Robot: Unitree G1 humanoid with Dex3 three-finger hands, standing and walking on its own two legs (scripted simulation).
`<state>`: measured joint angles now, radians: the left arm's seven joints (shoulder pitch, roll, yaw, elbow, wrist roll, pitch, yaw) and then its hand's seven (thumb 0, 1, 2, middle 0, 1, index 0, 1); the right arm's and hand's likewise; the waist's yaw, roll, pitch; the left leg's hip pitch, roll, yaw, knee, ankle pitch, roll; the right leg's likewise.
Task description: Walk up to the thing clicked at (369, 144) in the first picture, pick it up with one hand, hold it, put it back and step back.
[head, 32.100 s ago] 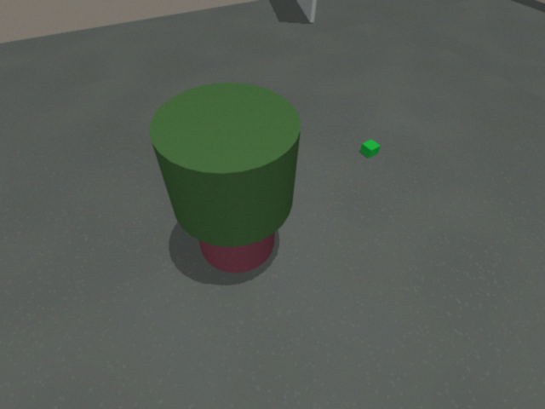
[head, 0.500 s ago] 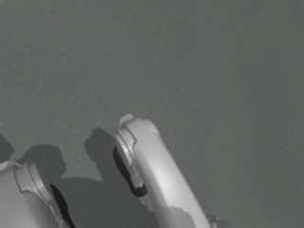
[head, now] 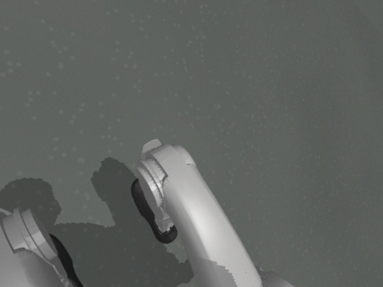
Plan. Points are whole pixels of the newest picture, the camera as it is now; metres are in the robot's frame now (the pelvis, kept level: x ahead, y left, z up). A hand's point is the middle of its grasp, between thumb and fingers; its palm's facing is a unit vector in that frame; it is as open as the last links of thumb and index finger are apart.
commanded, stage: rest palm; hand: left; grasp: from above
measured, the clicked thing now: out of the picture +0.47 +0.32 -0.31
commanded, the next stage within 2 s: close in 1.22 s
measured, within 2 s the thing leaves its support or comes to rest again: neither
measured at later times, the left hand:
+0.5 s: hand out of the picture +0.47 +0.32 -0.25, palm faces -0.18 -0.37 -0.91, open 14.3 cm
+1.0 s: hand out of the picture +0.47 +0.31 -0.27, palm faces -0.19 -0.37 -0.91, open 14.3 cm
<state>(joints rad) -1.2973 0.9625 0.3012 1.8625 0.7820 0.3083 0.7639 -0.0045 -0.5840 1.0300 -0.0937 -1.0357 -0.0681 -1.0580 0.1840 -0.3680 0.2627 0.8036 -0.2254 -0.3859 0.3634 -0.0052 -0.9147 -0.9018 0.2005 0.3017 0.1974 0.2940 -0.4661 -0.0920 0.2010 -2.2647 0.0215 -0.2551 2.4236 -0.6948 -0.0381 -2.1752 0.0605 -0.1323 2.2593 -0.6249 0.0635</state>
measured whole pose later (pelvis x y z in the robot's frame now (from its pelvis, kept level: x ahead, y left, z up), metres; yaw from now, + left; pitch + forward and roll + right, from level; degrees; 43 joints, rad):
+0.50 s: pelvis +0.00 +0.01 -0.01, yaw -2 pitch +27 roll -15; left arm -1.31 1.04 0.27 1.85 0.75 0.31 0.78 0.00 -0.59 1.03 -0.10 -1.03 -0.07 -1.06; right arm 0.17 -0.39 0.34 0.72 -0.23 -0.38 0.38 -0.01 -0.92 -0.90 0.20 0.30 0.20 0.29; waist -0.49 -0.14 0.27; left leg -2.27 0.02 -0.29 2.46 -0.70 -0.02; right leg -2.15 0.07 -0.16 2.26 -0.62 0.08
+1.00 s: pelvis +0.00 +0.01 +0.00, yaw -3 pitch +27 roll -17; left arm -1.31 1.07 0.23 1.81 0.74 0.30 0.77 0.00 -0.58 1.02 -0.10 -1.03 -0.07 -1.05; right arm 0.16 -0.40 0.37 0.68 -0.23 -0.37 0.37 0.00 -0.92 -0.91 0.20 0.30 0.20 0.29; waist -0.49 -0.17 0.29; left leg -2.26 0.02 -0.31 2.46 -0.70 -0.02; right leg -2.14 0.07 -0.18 2.24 -0.62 0.08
